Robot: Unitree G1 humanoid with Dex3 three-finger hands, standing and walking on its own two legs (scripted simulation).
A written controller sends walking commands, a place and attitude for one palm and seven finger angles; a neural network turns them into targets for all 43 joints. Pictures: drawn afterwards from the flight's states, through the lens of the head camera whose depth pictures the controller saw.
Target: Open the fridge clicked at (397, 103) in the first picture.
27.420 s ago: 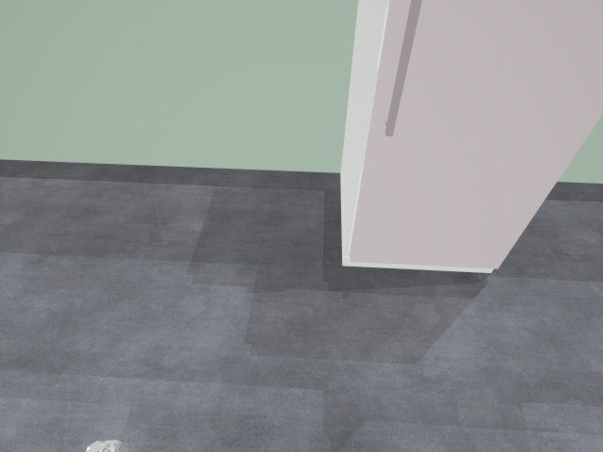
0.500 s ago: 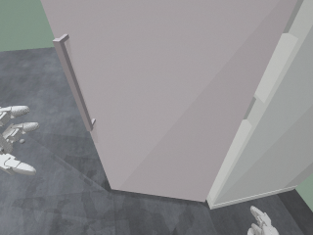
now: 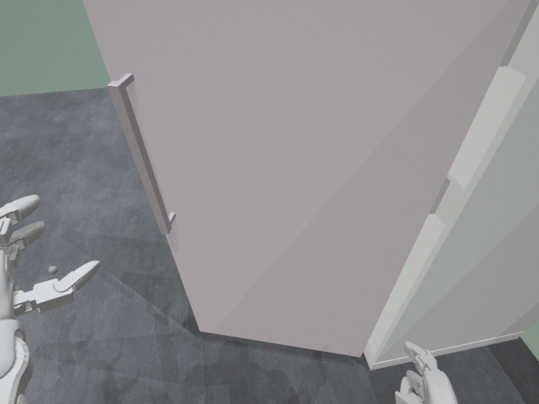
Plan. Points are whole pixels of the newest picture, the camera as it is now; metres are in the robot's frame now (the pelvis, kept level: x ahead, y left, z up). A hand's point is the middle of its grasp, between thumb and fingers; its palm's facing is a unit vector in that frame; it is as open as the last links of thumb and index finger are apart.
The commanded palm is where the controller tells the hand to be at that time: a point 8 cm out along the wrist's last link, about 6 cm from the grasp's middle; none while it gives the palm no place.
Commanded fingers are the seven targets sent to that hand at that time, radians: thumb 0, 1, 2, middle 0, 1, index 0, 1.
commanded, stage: draw the hand back to the body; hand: left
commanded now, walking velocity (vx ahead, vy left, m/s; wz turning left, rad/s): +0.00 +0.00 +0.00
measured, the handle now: (149, 165) +0.48 +0.30 +0.10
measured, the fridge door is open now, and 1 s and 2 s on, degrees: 70 70 70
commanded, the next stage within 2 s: step back with the hand held close in 0.64 s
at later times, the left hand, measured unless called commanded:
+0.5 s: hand (76, 283) +0.19 +0.25 +0.15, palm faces +0.50 -0.79 -0.35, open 7.6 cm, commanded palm +0.15 +0.29 +0.17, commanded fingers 0.00 0.90 0.90 -0.20 -0.30 -0.20 -0.30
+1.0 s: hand (74, 296) +0.18 +0.26 +0.14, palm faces +0.39 -0.81 -0.44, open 7.5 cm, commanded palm +0.13 +0.30 +0.17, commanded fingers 0.00 0.90 0.90 -0.20 -0.30 -0.20 -0.30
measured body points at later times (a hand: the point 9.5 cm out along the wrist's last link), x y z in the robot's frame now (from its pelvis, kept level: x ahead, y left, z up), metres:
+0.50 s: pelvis +0.01 -0.02 +0.00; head -0.02 -0.04 +0.45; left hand +0.16 +0.29 +0.17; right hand +0.20 -0.24 -0.09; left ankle +0.04 +0.12 -0.75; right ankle -0.03 -0.12 -0.75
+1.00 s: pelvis -0.01 +0.00 -0.01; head -0.01 -0.01 +0.44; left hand +0.16 +0.30 +0.17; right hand +0.18 -0.24 -0.09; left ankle +0.04 +0.12 -0.75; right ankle -0.03 -0.12 -0.75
